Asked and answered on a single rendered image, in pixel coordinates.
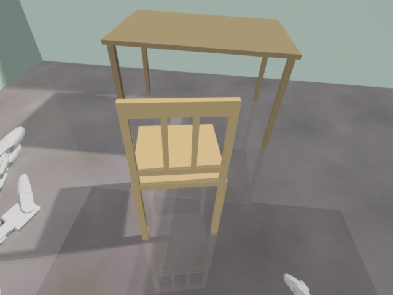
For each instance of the robot left hand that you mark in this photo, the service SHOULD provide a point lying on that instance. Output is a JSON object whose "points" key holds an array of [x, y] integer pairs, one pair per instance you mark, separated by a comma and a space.
{"points": [[20, 214]]}

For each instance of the chair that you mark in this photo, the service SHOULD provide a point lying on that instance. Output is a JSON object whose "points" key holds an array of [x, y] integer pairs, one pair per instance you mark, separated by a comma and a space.
{"points": [[177, 156]]}

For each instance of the robot right hand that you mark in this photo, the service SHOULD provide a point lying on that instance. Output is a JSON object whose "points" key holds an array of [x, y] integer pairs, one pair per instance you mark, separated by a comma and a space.
{"points": [[298, 287]]}

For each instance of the table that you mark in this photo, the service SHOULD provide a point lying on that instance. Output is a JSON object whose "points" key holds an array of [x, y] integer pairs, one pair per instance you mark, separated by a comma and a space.
{"points": [[205, 33]]}

